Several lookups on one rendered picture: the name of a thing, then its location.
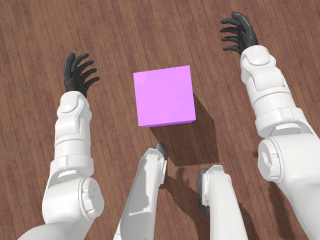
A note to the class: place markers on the carton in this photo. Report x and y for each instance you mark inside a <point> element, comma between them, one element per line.
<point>164,97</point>

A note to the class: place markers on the right robot upper arm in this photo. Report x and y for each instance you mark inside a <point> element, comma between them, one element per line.
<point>293,162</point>

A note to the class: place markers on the left robot thigh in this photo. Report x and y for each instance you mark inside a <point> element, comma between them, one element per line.
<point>138,218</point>

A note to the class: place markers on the robot left forearm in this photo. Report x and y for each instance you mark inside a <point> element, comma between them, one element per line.
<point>72,156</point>

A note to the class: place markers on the left robot upper arm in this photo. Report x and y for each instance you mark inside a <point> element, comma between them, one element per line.
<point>69,210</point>

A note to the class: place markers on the robot right forearm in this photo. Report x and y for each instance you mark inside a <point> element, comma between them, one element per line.
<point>270,97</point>

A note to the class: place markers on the robot right hand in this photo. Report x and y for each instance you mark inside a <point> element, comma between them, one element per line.
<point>245,38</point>

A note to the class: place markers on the robot left hand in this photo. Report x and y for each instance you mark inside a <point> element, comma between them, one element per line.
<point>73,79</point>

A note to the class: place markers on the right robot shin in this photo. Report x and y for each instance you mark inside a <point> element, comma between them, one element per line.
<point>216,168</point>

